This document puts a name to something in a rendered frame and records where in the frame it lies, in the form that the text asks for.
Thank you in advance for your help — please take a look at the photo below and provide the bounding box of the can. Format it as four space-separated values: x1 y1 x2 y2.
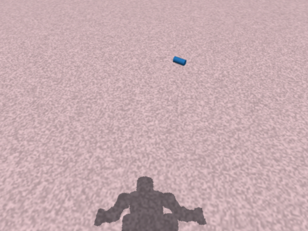
173 56 186 65

